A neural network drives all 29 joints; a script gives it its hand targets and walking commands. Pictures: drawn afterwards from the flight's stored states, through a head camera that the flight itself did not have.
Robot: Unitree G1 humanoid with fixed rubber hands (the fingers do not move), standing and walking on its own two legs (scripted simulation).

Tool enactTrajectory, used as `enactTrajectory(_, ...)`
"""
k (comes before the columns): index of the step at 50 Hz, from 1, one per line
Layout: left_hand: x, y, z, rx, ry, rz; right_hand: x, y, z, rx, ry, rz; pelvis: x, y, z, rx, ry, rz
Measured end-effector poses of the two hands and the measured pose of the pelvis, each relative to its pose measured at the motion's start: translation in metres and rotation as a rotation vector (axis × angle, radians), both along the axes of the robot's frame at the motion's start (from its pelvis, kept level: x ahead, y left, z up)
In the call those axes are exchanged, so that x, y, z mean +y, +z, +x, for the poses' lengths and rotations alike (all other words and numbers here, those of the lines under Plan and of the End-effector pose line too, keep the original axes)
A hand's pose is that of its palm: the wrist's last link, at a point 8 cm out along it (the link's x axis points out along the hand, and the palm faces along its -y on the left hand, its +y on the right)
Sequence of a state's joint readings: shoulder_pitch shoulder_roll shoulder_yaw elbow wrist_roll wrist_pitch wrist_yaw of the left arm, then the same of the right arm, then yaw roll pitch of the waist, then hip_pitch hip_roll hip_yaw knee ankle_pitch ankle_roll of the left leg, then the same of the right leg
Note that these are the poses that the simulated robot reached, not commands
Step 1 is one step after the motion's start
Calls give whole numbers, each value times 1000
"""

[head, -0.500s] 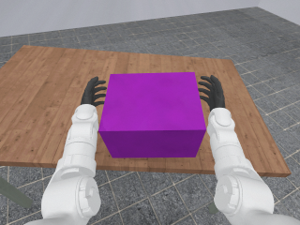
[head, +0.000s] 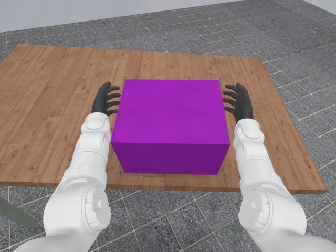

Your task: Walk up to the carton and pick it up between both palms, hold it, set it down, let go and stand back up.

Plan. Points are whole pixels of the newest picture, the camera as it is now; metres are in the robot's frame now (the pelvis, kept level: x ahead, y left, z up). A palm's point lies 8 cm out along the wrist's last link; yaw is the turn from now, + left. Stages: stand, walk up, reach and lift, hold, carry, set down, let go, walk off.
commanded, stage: set down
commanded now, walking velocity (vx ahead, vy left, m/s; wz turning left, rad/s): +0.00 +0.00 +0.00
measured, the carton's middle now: (171, 127) +0.44 -0.02 +0.03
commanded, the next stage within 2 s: none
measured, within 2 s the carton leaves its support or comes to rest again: rests again in 0.96 s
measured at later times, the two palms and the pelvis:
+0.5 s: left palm (105, 115) +0.44 +0.15 +0.07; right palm (240, 120) +0.42 -0.19 +0.08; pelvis +0.00 +0.00 +0.00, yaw -1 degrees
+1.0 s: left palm (107, 118) +0.44 +0.15 +0.07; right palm (241, 125) +0.41 -0.20 +0.07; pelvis +0.00 +0.00 +0.00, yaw -1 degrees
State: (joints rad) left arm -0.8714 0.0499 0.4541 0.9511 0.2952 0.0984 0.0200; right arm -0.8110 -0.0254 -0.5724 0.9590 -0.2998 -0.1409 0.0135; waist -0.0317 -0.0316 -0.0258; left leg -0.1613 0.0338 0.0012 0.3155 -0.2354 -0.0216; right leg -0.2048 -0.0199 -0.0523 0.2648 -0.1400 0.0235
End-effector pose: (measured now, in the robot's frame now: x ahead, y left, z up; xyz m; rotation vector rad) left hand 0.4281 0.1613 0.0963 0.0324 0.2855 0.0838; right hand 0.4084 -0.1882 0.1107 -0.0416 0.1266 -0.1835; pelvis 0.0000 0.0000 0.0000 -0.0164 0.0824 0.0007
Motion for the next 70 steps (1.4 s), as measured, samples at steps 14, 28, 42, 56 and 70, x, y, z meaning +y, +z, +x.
enactTrajectory(14, -3, -11, 10, 18, -7, -1, -3, -15, 7, 31, -8, 7, -1, -1, 2, 58, -9, 2)
enactTrajectory(28, -7, -25, 15, 25, -10, -4, -7, -30, 10, 50, -11, 1, -2, -2, 2, 103, -13, 3)
enactTrajectory(42, -7, -30, 12, 10, -19, -8, -8, -37, 5, 48, -16, 2, -1, -2, -2, 111, -11, 4)
enactTrajectory(56, -12, -32, 13, 2, -31, -12, -12, -44, 2, 57, -29, 0, -1, -2, -3, 110, -17, 6)
enactTrajectory(70, -14, -35, 16, -3, -44, -3, -15, -51, 3, 58, -36, -5, -2, -2, 1, 113, -18, 6)
